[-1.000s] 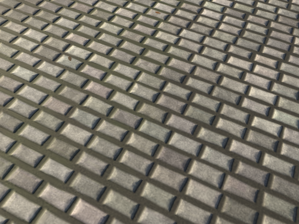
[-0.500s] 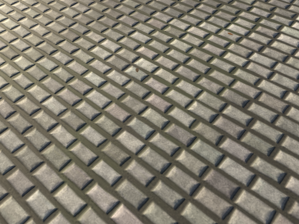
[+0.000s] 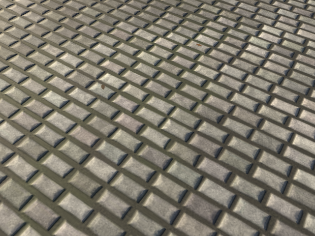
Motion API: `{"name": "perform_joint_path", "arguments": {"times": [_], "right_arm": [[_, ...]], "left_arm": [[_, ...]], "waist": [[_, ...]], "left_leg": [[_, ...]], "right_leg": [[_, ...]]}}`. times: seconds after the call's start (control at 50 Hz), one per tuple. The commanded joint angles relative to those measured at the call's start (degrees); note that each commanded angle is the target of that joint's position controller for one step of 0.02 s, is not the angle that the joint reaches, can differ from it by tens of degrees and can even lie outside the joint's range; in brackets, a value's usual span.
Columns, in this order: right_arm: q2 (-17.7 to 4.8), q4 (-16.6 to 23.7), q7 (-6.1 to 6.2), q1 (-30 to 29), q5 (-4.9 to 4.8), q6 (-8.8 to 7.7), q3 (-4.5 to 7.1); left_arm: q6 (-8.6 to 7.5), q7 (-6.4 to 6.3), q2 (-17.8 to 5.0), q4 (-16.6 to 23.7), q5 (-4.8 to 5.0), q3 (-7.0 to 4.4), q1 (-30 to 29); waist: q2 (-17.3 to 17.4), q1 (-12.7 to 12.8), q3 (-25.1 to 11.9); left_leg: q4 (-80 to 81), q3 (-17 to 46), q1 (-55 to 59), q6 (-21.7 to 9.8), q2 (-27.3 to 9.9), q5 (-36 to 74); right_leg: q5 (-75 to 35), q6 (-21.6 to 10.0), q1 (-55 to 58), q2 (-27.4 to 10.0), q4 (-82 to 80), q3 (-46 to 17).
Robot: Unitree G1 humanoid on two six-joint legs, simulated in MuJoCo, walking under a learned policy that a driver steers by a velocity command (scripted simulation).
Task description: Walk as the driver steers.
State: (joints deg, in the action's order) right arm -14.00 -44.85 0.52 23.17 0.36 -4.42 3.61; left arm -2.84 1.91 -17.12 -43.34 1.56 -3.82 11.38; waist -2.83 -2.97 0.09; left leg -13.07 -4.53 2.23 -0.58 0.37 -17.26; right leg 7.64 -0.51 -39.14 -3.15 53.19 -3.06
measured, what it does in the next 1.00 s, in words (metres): walks ahead: right foot, then left foot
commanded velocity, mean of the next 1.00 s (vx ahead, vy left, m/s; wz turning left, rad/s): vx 0.36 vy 0.00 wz -0.13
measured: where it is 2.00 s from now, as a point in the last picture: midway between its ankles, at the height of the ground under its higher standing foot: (183, 233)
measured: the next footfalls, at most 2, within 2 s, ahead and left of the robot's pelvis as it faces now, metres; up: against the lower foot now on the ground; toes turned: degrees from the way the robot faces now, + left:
right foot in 0.18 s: +0.27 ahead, -0.15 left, +0.00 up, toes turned -8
left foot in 0.70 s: +0.60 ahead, -0.04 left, +0.00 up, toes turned -14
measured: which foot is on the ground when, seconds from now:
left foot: down 0.00-0.18, up 0.20-0.68, down 0.70-1.00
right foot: up 0.00-0.16, down 0.18-0.72, up 0.74-1.00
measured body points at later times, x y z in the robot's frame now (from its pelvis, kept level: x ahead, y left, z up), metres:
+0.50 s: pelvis +0.26 -0.09 +0.01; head +0.29 -0.11 +0.45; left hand +0.41 +0.16 -0.10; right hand +0.38 -0.39 -0.08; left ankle +0.46 +0.07 -0.67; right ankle +0.23 -0.15 -0.74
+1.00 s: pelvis +0.48 -0.10 +0.00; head +0.53 -0.09 +0.44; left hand +0.68 +0.15 -0.11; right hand +0.58 -0.39 -0.10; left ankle +0.56 -0.03 -0.74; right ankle +0.51 -0.27 -0.69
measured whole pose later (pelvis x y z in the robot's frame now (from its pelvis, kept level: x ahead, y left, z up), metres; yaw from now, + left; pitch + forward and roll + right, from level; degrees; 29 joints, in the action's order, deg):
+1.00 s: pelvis +0.48 -0.10 +0.00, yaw -6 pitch +3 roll -1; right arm -17.3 -37.3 0.3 12.1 -0.1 -0.2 3.0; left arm -0.1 -2.0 -17.0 -39.1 -0.6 -1.7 7.3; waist -0.6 -1.4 3.3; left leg -25.3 5.8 -22.6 -3.7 5.8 -5.1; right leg 20.3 4.8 -33.1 -0.2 52.1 -6.7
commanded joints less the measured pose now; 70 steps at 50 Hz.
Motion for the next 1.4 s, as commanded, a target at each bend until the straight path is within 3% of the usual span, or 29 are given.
{"name": "perform_joint_path", "arguments": {"times": [0.02,0.12,0.18,0.2,0.22,0.24,0.26,0.3,0.34,0.4,0.5,0.6,0.66,0.7,0.72,0.74,0.76,0.78,0.82,0.88,0.94,1.02,1.14,1.16,1.18,1.2,1.24,1.28,1.4], "right_arm": [[-9.3,3.3,0.37,-2.7,-0.39,-1.18,2.21],[-12.2,1.3,0.42,-1.3,-1.43,-0.34,2.94],[-13.6,1.9,1.23,-1.8,-1.36,0.89,3.00],[-11.3,3.4,1.44,-1.0,-0.29,0.38,1.89],[-2.8,6.4,0.46,5.2,0.48,-1.24,-0.85],[-9.1,6.8,-0.17,-2.7,-1.52,-3.15,0.26],[-10.7,8.6,-0.43,-7.4,-3.25,-3.87,0.73],[-10.1,8.4,0.37,-8.5,-0.77,-4.28,0.68],[-10.0,8.1,0.29,-6.1,-0.14,-2.80,1.03],[-8.5,8.6,0.54,-7.5,0.99,-1.17,0.65],[-5.5,10.1,-0.20,-17.4,0.53,-1.86,-0.74],[-6.3,12.1,-2.19,-24.6,-0.34,-2.88,-0.83],[-7.4,11.8,-3.32,-21.2,-0.11,-3.24,-0.27],[-10.1,9.1,-3.22,-10.4,0.15,-3.39,1.11],[-14.7,8.8,-2.85,-3.7,0.92,-3.34,1.95],[-16.5,8.9,-2.68,-3.8,1.08,-2.53,2.02],[-12.2,9.1,-2.46,-1.5,-0.26,-1.52,1.51],[-11.2,10.4,-1.96,-5.8,-0.77,-0.62,1.24],[-10.6,11.8,-1.30,-10.5,-0.72,1.07,0.89],[-11.1,12.3,-1.11,-13.7,0.11,2.04,1.28],[-12.8,12.0,-0.21,-12.9,-0.24,2.90,2.15],[-12.9,12.5,0.87,-13.5,-0.92,4.75,2.45],[-12.1,13.0,1.24,-13.5,-1.35,6.41,2.52],[-10.8,13.0,1.32,-12.6,-1.61,6.55,2.17],[-7.6,13.0,1.12,-9.8,-1.01,6.59,1.29],[-9.0,15.2,0.99,-10.9,-1.30,5.89,1.86],[-14.6,12.3,0.81,-8.3,-1.05,5.81,3.91],[-12.2,10.6,1.32,-7.1,-1.10,7.30,3.66],[-6.4,13.4,0.85,-13.3,-1.05,7.11,1.20]], "left_arm": [[-0.94,1.01,0.1,7.5,-0.33,1.06,-10.6],[-0.71,2.28,-2.3,10.6,-0.11,0.38,-12.4],[0.12,1.48,-8.8,6.9,0.20,-3.35,5.6],[0.91,0.13,-13.2,5.4,0.24,-4.91,14.3],[0.27,0.15,-18.0,6.1,0.05,-4.89,12.2],[-0.32,0.23,-12.4,6.9,-0.06,-3.63,13.5],[-0.87,0.24,-10.2,6.1,-0.55,-2.87,11.1],[-1.18,0.12,-8.0,7.6,-0.83,-2.11,3.3],[-1.35,-0.23,-6.7,9.1,-1.77,-1.68,-0.2],[-1.87,-0.92,-7.1,7.9,-0.99,-1.75,0.9],[-1.63,-1.95,-6.9,5.1,-0.67,-1.24,4.9],[-1.24,-1.94,-7.9,1.8,-1.02,-0.93,9.7],[-0.22,-2.43,-8.4,1.0,-1.69,-0.87,9.1],[0.14,-2.82,-8.6,1.8,-1.63,-0.71,5.8],[-0.15,-3.09,-6.5,3.6,-3.01,0.16,6.8],[-0.83,-2.57,-2.3,3.0,-3.46,1.54,15.7],[-0.95,-1.93,-7.6,2.4,-2.70,0.84,14.4],[-0.56,-1.84,-8.9,4.5,-1.21,0.37,7.8],[0.71,-2.51,-8.2,6.5,-1.82,0.32,1.3],[2.23,-3.44,-5.0,5.9,-2.02,0.74,4.8],[2.38,-4.26,-4.4,5.3,-2.43,0.80,4.5],[2.92,-4.24,-4.4,6.2,-1.94,0.53,0.0],[0.61,-3.05,-4.9,6.4,-1.16,-0.45,0.0],[0.38,-3.08,-6.6,6.0,-1.51,-1.14,1.4],[0.68,-3.49,-10.6,6.8,-2.64,-2.02,1.8],[1.38,-3.25,-13.0,6.3,-4.69,-2.70,0.7],[1.18,-3.57,-7.2,8.1,-3.68,-1.36,-3.3],[1.46,-3.90,-5.5,8.6,-2.22,-0.85,-5.6],[2.96,-4.31,-6.9,6.6,-2.26,-1.28,-1.7]], "waist": [[8.1,-1.6,6.4],[8.6,0.0,5.9],[9.2,10.4,-6.4],[1.7,13.5,-12.0],[-12.8,5.5,-20.6],[-5.2,10.8,-22.1],[-3.8,10.0,-12.6],[3.0,4.7,-4.5],[0.3,1.4,-3.2],[0.7,1.1,-0.8],[-1.0,5.7,0.5],[-0.7,9.4,2.8],[-1.8,7.2,-0.5],[-1.4,0.6,-6.9],[5.2,-0.9,-14.8],[18.7,3.2,-22.2],[12.5,0.1,-26.3],[9.2,-0.6,-19.0],[2.3,1.0,-8.7],[7.3,5.2,-5.5],[8.5,4.8,-8.8],[9.8,3.5,-8.4],[12.9,4.2,-6.8],[11.3,4.3,-7.0],[0.6,2.5,-8.5],[-14.5,1.5,-4.3],[-5.9,1.2,-4.0],[-3.6,1.2,-2.7],[-7.1,4.6,-4.6]], "left_leg": [[6.8,1.7,-5.7,-8.0,-13.1,17.1],[0.9,-2.5,0.4,-6.3,-16.1,35.7],[-25.9,-6.4,-4.4,-2.8,-13.5,58.1],[-44.5,-5.9,-19.7,-0.4,-10.8,36.2],[-64.2,2.2,-40.1,2.4,1.2,-16.0],[-68.9,12.2,-44.7,1.2,0.0,-14.4],[-67.7,10.9,-48.5,0.1,-2.2,-9.1],[-58.6,10.2,-42.7,-0.3,-6.6,-1.5],[-55.4,10.5,-37.6,0.4,-8.1,1.0],[-49.1,8.6,-37.5,3.1,-7.6,4.9],[-27.1,6.6,-36.2,4.1,-5.4,24.4],[-17.9,5.3,-38.6,0.6,-3.7,25.2],[-15.8,4.0,-34.4,-2.6,-0.8,18.2],[-11.8,2.8,-20.0,-5.6,1.3,25.0],[-16.2,14.1,-2.7,-10.4,-8.5,47.0],[-17.2,35.5,16.3,-22.2,-23.2,61.4],[-14.0,40.0,17.6,-21.7,-22.0,50.9],[-12.6,34.4,11.9,-19.0,-19.4,43.0],[-8.5,28.3,-4.2,-16.1,-15.4,35.3],[-4.9,23.1,-17.4,-14.4,-10.0,31.9],[-6.2,22.3,-18.4,-14.6,-9.2,33.2],[-5.5,25.3,-21.0,-12.0,-7.2,12.8],[-10.4,31.9,-17.8,-9.2,-5.8,12.0],[-13.4,30.6,-20.2,-6.9,-3.6,8.5],[-24.8,23.8,-26.6,-3.5,1.5,-7.6],[-36.1,12.9,-37.5,-0.5,8.7,-19.0],[-52.0,13.4,-37.9,3.0,3.8,-14.1],[-57.8,11.9,-39.6,5.2,2.9,-8.6],[-42.6,7.7,-33.6,6.8,1.0,-7.5]], "right_leg": [[-7.6,0.7,-1.8,-1.0,-8.5,2.8],[-2.0,-4.1,4.1,1.9,-16.2,7.1],[-0.3,-9.0,31.0,8.7,-18.8,9.9],[1.1,-12.3,48.9,0.7,-19.5,-3.9],[18.7,-23.2,62.8,-14.6,-29.5,-40.2],[23.0,-21.5,61.8,-15.1,-36.8,-45.5],[18.4,-18.8,54.8,-13.7,-37.6,-37.1],[5.2,-16.2,37.3,-8.8,-37.9,-24.9],[-0.4,-16.5,29.2,-6.3,-40.6,-20.6],[-5.9,-16.9,22.7,-4.5,-42.2,-15.3],[-5.8,-12.8,24.1,-1.3,-41.3,-8.6],[-13.0,-11.8,34.6,-5.9,-37.1,-9.4],[-30.6,-9.3,40.3,-6.7,-29.5,-7.9],[-42.7,-6.1,39.3,-2.8,-15.9,-4.0],[-25.4,-3.3,28.2,0.8,0.5,-2.2],[25.2,2.3,8.2,9.6,21.5,0.5],[28.2,2.6,4.4,7.8,25.7,-5.2],[24.7,3.0,0.7,5.1,26.8,-5.2],[19.8,3.3,0.6,2.6,21.5,-3.2],[17.9,4.2,8.8,2.6,9.0,-1.3],[13.9,5.7,11.5,3.7,1.9,-1.3],[8.4,5.7,13.7,4.7,-5.4,-2.4],[4.8,2.7,21.7,5.6,-26.4,-1.9],[0.8,1.2,27.2,2.0,-31.6,-3.6],[-4.1,-3.7,33.6,-10.7,-33.6,-14.0],[-13.3,-12.5,30.9,-18.8,-36.5,-26.6],[-15.3,-13.1,29.5,-16.9,-34.4,-19.8],[-15.5,-10.2,30.3,-12.1,-33.1,-11.7],[-19.9,-12.3,34.5,-10.6,-32.4,-5.5]]}}
Over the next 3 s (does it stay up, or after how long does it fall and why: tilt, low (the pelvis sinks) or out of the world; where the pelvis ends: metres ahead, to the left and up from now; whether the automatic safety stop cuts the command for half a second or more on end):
stays up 0.86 -0.27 -0.01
